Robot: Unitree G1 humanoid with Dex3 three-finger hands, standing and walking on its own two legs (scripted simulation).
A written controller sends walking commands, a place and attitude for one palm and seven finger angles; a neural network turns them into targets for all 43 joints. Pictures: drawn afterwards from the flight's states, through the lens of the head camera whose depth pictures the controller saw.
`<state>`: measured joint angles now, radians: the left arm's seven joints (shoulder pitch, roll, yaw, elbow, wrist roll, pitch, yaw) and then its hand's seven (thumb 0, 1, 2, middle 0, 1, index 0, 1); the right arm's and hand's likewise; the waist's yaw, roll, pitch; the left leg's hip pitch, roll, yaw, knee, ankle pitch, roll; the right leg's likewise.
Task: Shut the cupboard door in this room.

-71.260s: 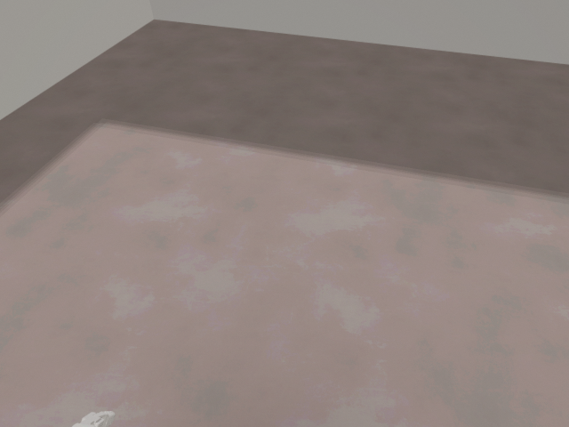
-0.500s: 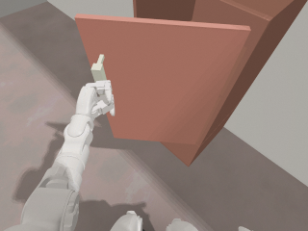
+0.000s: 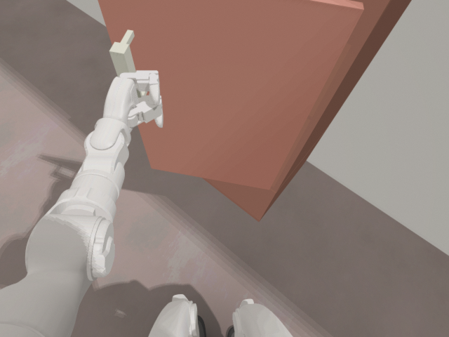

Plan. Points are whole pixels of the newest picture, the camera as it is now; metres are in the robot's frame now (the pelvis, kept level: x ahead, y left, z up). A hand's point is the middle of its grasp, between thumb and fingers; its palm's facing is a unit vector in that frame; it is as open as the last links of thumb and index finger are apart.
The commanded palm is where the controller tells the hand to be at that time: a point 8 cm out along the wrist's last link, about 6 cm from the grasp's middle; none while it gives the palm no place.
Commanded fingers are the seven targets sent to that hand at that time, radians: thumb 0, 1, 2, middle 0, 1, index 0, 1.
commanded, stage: push the door shut along its arc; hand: left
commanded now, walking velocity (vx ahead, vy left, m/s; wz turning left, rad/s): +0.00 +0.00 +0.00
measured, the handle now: (133, 75) +0.58 +0.13 +0.08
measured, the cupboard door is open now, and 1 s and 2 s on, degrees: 30 18 14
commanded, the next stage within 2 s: pull the fist back off the door in 0.88 s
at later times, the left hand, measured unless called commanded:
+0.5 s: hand (185, 79) +0.56 +0.03 +0.09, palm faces -0.33 -0.94 -0.02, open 3.1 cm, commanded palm +0.56 +0.08 +0.09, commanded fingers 0.00 0.90 0.90 -1.30 -1.50 -1.30 -1.50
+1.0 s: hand (199, 69) +0.58 +0.01 +0.09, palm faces -0.43 -0.90 -0.03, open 3.4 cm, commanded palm +0.60 +0.03 +0.09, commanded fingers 0.00 0.90 0.90 -1.30 -1.50 -1.30 -1.50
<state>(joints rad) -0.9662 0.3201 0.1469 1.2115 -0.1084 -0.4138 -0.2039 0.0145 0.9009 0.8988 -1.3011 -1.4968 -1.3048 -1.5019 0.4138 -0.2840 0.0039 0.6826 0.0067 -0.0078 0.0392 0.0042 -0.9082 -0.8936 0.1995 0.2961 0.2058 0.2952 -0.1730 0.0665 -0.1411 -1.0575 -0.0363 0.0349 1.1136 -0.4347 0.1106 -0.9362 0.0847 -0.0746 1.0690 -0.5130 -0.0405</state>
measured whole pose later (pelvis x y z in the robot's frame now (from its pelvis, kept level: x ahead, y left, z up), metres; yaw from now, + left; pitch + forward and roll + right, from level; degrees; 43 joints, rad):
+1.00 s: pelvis +0.01 -0.03 -0.03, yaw -1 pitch +30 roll -3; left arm -1.36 0.47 0.16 1.34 -0.06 -0.24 -0.38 0.02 0.99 0.98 -1.30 -1.50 -1.30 -1.50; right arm 0.38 -0.29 0.02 0.71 -0.02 -0.07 0.01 0.00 -0.91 -0.89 0.20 0.30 0.21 0.30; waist -0.25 0.07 -0.14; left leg -1.27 -0.01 0.02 1.24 -0.49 0.07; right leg -1.15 0.11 -0.10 1.20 -0.58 -0.09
